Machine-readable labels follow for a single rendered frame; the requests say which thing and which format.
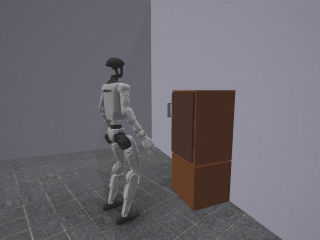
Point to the right robot foot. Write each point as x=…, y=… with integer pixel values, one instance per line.
x=131, y=215

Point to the robot right upper arm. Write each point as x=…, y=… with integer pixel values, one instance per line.
x=124, y=90

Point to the robot left forearm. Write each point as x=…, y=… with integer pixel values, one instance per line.
x=107, y=121

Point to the robot right hand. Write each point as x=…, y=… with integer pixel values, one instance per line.
x=147, y=143

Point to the handle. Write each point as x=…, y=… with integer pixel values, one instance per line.
x=169, y=110

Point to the robot right forearm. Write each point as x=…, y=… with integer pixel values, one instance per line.
x=134, y=124

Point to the robot left upper arm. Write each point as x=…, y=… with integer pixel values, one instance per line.
x=101, y=103

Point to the robot left shin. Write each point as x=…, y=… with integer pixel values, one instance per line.
x=115, y=182

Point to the cupboard door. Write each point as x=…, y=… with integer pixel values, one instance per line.
x=182, y=125

